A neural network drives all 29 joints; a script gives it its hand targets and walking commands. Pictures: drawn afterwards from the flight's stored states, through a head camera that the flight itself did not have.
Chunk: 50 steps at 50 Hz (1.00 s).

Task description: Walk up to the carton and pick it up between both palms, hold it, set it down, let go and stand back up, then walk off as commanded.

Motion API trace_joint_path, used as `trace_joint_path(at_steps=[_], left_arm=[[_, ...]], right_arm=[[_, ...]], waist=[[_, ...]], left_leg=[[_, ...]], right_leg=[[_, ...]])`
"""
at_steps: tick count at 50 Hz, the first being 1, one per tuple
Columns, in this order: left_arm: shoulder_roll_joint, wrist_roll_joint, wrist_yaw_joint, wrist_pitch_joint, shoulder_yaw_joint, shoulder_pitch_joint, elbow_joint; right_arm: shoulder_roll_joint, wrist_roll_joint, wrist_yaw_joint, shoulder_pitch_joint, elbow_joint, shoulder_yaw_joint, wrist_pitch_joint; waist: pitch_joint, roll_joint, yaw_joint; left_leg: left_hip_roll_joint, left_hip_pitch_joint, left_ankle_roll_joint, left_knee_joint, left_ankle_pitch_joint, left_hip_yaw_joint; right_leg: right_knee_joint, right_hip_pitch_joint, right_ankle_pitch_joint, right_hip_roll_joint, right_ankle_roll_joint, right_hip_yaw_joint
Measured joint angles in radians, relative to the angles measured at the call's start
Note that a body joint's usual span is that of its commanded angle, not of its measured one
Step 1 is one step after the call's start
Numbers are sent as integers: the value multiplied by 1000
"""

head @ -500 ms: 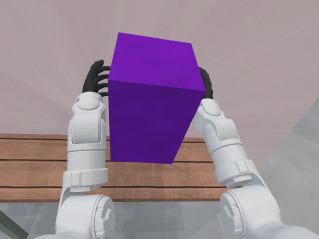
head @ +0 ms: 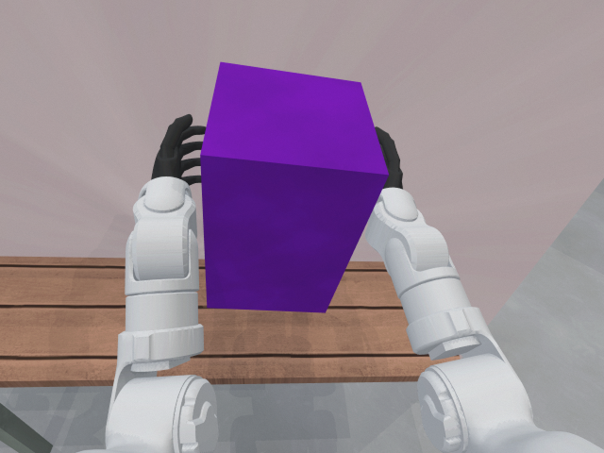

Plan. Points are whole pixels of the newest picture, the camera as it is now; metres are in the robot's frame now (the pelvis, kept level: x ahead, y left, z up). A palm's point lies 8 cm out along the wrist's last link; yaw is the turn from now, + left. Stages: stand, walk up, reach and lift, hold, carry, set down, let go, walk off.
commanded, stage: hold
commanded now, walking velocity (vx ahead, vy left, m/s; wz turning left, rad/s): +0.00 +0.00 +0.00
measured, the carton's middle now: (279, 202) +0.38 +0.01 +0.17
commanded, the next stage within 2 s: none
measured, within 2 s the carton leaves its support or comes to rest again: neither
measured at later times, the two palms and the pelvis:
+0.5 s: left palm (170, 181) +0.37 +0.14 +0.21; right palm (382, 191) +0.37 -0.12 +0.19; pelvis -0.01 +0.00 +0.00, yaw +0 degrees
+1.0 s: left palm (172, 183) +0.36 +0.13 +0.21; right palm (385, 192) +0.36 -0.13 +0.19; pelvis +0.00 +0.00 +0.00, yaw +0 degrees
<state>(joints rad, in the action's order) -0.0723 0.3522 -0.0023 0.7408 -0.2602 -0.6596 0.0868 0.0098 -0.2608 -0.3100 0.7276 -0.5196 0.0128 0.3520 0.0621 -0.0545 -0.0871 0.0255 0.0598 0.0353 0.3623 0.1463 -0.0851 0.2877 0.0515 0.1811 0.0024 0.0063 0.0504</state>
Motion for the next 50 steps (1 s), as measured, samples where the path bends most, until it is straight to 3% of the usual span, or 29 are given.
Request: trace_joint_path(at_steps=[26,50], left_arm=[[7,7,0,-14,-6,-28,39],[-5,11,0,-2,0,1,-11]], right_arm=[[12,25,15,22,-44,31,-24],[4,11,11,1,-6,4,-17]], waist=[[0,-6,8],[14,-4,1]], left_leg=[[2,10,1,-5,-12,2],[2,-7,0,-7,-7,7]], right_leg=[[4,-14,-7,1,-2,0],[1,3,-4,1,-2,-1]])
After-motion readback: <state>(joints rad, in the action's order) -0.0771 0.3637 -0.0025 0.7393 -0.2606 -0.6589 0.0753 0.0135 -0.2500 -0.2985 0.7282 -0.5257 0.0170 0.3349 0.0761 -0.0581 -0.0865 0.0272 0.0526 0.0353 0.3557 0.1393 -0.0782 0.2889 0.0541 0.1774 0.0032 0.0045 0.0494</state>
